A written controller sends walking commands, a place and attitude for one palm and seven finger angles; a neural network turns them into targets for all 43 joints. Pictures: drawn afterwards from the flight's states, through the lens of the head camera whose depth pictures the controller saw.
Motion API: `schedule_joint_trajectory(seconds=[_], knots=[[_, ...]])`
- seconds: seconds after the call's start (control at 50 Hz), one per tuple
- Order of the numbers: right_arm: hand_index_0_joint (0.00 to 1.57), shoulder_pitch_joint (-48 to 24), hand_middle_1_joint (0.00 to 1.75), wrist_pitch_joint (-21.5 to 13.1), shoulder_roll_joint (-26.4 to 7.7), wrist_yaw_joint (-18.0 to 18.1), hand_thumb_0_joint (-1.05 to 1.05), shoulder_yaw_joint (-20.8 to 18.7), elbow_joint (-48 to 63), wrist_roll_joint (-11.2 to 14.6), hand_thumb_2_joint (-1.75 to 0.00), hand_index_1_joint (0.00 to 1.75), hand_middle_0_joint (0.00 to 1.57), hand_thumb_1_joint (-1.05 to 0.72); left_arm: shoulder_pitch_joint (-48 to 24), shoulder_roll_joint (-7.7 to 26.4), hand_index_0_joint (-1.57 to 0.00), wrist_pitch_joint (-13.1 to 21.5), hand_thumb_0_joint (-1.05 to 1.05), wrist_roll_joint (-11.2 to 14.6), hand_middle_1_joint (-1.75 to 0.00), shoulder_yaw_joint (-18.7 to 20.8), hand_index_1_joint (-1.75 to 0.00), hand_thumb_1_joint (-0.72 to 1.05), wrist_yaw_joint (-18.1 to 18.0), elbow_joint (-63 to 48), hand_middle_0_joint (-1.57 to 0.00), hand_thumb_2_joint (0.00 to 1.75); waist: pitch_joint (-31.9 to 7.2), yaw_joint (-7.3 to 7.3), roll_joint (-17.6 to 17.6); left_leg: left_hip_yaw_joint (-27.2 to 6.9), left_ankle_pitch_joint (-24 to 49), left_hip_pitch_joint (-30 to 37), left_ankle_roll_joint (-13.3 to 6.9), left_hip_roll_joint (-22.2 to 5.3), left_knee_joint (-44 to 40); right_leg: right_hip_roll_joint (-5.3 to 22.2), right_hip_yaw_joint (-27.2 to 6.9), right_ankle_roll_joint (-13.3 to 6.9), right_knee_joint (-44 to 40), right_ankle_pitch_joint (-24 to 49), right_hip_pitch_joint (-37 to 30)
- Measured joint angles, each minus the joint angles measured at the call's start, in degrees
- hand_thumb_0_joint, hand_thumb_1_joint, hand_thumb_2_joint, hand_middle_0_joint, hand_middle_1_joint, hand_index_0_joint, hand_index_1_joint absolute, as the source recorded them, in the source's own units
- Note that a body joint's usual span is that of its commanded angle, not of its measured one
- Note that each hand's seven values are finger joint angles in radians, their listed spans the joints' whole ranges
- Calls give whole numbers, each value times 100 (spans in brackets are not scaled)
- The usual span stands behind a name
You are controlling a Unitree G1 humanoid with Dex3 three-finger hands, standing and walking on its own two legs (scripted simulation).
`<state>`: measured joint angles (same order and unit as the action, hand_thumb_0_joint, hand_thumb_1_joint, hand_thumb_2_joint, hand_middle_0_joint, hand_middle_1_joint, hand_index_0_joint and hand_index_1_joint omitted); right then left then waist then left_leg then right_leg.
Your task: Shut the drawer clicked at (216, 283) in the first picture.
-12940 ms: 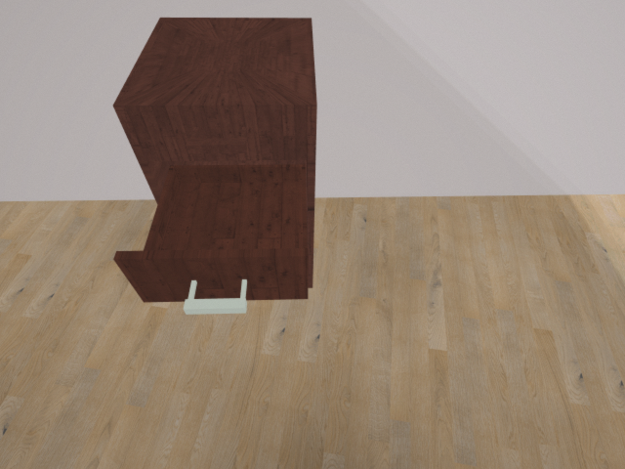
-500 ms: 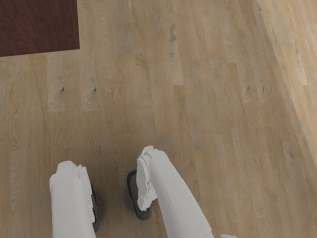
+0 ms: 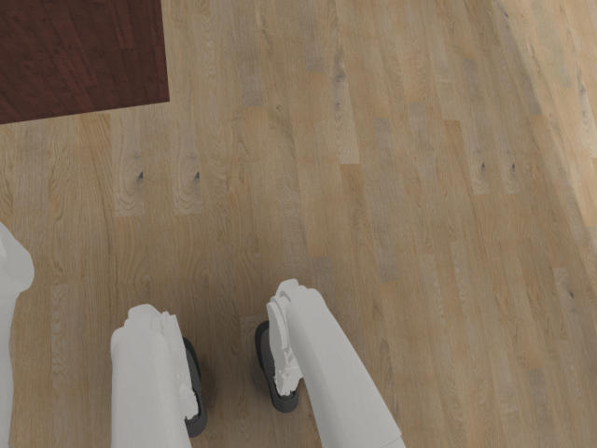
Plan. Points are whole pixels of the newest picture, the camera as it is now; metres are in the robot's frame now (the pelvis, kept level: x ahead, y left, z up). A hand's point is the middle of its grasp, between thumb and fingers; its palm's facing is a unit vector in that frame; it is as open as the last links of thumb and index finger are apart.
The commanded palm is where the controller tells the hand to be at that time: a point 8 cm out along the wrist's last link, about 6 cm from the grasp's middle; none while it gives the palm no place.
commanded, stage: pull the fist back off the drawer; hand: left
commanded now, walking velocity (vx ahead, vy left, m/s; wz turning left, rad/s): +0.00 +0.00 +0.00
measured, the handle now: out of the picture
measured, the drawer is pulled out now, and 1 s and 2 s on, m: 0.00 0.00 0.00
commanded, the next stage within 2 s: draw the hand back to the body in 0.18 s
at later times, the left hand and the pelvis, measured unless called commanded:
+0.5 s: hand out of the picture +0.52 +0.24 +0.08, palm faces +0.15 -0.98 -0.10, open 3.3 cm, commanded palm +0.48 +0.27 +0.11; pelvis +0.04 -0.01 +0.07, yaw +5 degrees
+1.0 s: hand out of the picture +0.34 +0.26 +0.24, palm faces +0.31 -0.91 -0.29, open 3.3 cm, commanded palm +0.31 +0.30 +0.28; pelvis +0.08 +0.00 +0.22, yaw +9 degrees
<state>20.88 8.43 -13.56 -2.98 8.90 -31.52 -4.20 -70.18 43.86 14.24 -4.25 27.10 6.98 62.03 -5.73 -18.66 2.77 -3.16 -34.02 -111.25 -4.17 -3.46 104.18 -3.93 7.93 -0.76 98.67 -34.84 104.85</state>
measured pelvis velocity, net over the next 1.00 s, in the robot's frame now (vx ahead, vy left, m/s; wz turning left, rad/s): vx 0.08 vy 0.00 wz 0.16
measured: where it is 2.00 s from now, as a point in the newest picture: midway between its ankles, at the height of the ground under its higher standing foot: (236, 391)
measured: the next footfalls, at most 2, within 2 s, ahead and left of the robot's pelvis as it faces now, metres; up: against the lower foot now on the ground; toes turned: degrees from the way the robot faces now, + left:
none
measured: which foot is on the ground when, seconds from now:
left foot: down 0.00-1.00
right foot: down 0.00-1.00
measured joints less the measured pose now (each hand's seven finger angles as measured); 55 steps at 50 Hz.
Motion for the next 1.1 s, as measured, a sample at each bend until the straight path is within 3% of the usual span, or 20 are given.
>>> schedule_joint_trajectory(seconds=[0.18,0.3,0.36,0.46,0.54,0.58,0.64,0.72,0.8,0.86,0.92,1.02,1.1], knots=[[20,-313,30,14,-31,-59,0,-257,-58,60,-89,30,20,-91,1087,-795,-140,289,1,422,-160,-69,-160,88,-1,-770,-139,89,-194,391,-56,49,-167,496,97,19,-297,-3,-67,-75,-214,-191,-429],[20,-637,30,-66,-104,-4,0,-376,-58,4,-89,30,20,-91,1036,-915,-140,580,2,404,-160,-110,-160,89,-87,-518,-140,89,-297,460,-92,-30,-248,580,183,61,-297,23,8,-157,-193,-318,-532],[20,-764,30,9,-106,-12,0,-468,9,29,-89,29,20,-91,1282,-994,-140,649,2,455,-160,-93,-160,90,-38,-1000,-140,89,-285,513,-85,-38,-287,665,216,50,-315,8,12,-184,-206,-354,-606],[20,-840,30,154,-39,-61,0,-600,210,322,-89,29,20,-91,2739,-1462,-140,194,2,894,-160,-277,-160,90,155,-2762,-139,90,-154,824,-5,88,-219,1438,230,38,-915,-16,-140,-177,-747,-260,-1299],[20,-842,30,-9,15,17,0,-531,219,572,-89,29,20,-91,3920,-1962,-140,-317,2,1317,-160,-605,-160,90,155,-3633,-139,89,-159,1150,-7,186,-1,2416,250,74,-1771,-1,-269,-159,-1541,-51,-2222],[20,-851,30,-192,48,100,0,-511,160,629,-89,29,20,-91,4349,-2172,-140,-374,2,1472,-160,-707,-160,90,39,-3837,-139,89,-233,1265,-29,191,112,2888,263,105,-2175,16,-289,-157,-1932,51,-2693],[20,-865,30,-480,72,207,0,-546,40,640,-89,29,20,-91,4771,-2392,-140,-136,2,1589,-160,-841,-160,90,-144,-3943,-140,89,-399,1375,-67,149,235,3519,290,161,-2649,50,-264,-167,-2416,151,-3353],[20,-895,30,-683,3,269,0,-645,-48,637,-89,30,20,-91,4985,-2467,-141,247,2,1547,-160,-1130,-160,90,-113,-3640,-140,90,-582,1439,-104,70,301,4230,306,223,-3035,86,-203,-173,-2851,203,-4121],[20,-920,30,-658,-124,310,1,-721,96,690,-89,29,20,-91,5322,-2498,-140,166,1,1570,-160,-1408,-160,90,154,-3482,-140,90,-538,1416,-106,68,363,4901,280,248,-3382,97,-215,-148,-3243,288,-4815],[20,-879,30,-365,-101,419,1,-794,324,731,-89,29,20,-91,6077,-2525,-140,-371,1,1165,-160,-1699,-160,90,-274,-4028,-139,90,-378,1414,-154,222,502,5686,241,267,-3935,119,-382,-102,-3733,446,-5525],[20,-723,30,-211,-77,584,1,-768,530,742,-89,29,20,-91,6992,-2598,-140,-850,1,951,-160,-1956,-160,90,-767,-4747,-139,89,-304,1467,-125,355,703,6499,217,301,-4616,152,-534,-27,-4370,680,-6281],[20,-637,30,-246,-37,845,1,-632,515,747,-89,29,20,-91,7577,-2502,-140,-1232,2,818,-160,-2066,-160,89,-1390,-5327,-139,89,-94,1655,-55,399,976,7543,165,386,-5443,221,-596,-7,-5175,934,-7314],[20,-693,30,-425,6,890,1,-555,352,745,-89,29,20,-91,7711,-2450,-140,-1330,2,821,-160,-1985,-160,90,-1580,-5750,-139,89,57,1789,11,386,1157,8192,149,450,-5946,275,-595,16,-5678,1105,-7972]])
